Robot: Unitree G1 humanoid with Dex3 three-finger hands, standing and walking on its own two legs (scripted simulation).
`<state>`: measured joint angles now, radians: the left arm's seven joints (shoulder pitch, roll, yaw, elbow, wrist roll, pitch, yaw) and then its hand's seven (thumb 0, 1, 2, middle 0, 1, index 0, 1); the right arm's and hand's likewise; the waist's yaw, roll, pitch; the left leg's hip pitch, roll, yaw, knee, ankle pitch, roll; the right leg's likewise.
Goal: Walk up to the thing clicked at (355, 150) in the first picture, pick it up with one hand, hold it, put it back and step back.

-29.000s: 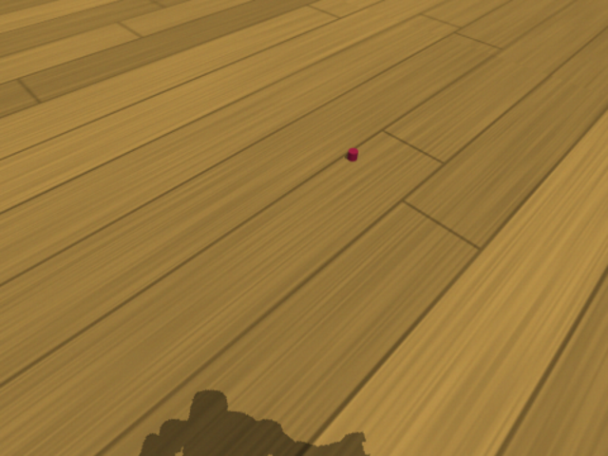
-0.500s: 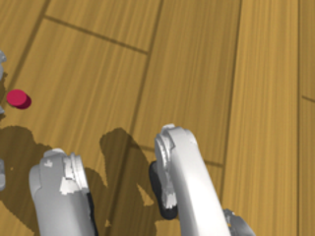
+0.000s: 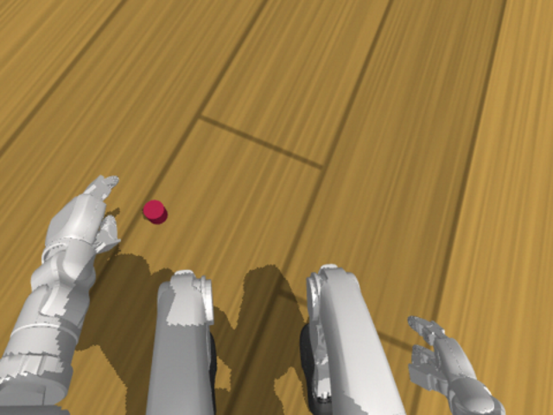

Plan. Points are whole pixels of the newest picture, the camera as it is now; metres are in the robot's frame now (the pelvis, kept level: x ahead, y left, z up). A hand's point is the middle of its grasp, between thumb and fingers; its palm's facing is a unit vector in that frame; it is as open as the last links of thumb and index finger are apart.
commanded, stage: home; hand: left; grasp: from above
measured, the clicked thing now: (155, 212) +0.51 +0.26 -0.44
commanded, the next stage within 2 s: none
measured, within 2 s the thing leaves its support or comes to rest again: neither
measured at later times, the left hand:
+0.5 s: hand (63, 293) +0.26 +0.20 +0.10, palm faces +0.09 -0.96 -0.26, open 7.4 cm
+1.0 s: hand out of the picture +0.23 +0.20 +0.21, palm faces +0.15 -0.97 -0.20, open 7.4 cm
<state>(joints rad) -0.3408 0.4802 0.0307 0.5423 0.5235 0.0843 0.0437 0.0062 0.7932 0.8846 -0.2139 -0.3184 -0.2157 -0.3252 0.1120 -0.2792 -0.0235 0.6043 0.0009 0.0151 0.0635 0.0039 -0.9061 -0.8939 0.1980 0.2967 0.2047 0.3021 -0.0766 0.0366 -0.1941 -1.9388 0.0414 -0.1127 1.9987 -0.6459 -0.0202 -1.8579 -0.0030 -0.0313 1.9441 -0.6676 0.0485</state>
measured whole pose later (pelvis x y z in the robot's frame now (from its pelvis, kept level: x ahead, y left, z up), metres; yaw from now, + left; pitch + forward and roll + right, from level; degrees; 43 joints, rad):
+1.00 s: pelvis +0.09 +0.00 +0.25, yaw +6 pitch +11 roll -3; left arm 0.51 0.22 0.03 -0.15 -0.05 0.48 0.02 0.01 0.90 0.90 -0.20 -0.30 -0.21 -0.30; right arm 0.27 -0.22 0.04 0.51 0.01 -0.22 -0.18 0.01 -0.90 -0.89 0.20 0.30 0.21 0.30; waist -0.04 0.05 -0.17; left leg -0.72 0.04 -0.07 1.02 -0.49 -0.03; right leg -0.64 -0.03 -0.06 0.95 -0.50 0.03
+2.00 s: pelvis +0.09 +0.00 +0.25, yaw +6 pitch +10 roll -3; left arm 0.50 0.22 0.03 -0.14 -0.05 0.47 0.02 0.01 0.90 0.90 -0.20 -0.30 -0.21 -0.30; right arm 0.28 -0.21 0.04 0.54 0.00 -0.24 -0.18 0.01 -0.90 -0.89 0.20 0.30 0.21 0.30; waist -0.04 0.05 -0.16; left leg -0.71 0.05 -0.06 1.02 -0.49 -0.03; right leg -0.64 -0.02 -0.05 0.96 -0.50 0.03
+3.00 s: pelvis +0.08 +0.00 +0.26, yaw +5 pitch +5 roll -1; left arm 0.30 0.27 0.00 0.26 0.04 0.19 0.04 0.01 0.90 0.90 -0.21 -0.30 -0.21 -0.30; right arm 0.18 -0.25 0.02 0.71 -0.09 -0.11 -0.08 0.01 -0.90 -0.89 0.20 0.30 0.21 0.30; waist 0.01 0.00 -0.03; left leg -0.57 0.03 -0.02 0.94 -0.46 -0.02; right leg -0.52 -0.04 -0.02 0.91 -0.48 0.03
